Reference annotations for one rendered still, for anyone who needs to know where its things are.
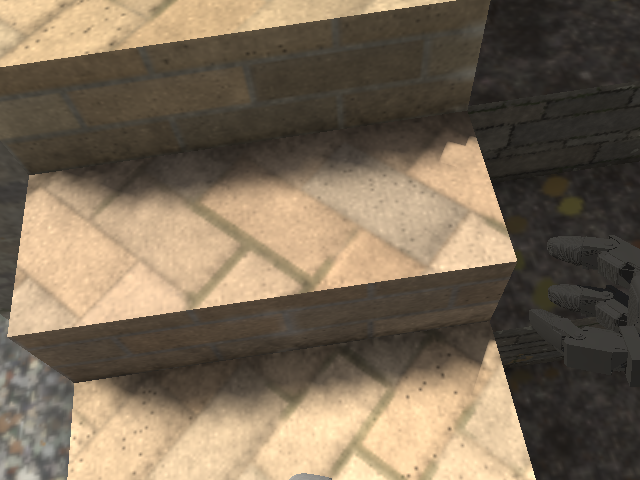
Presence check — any right robot hand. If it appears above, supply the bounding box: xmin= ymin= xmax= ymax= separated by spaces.
xmin=529 ymin=235 xmax=640 ymax=387

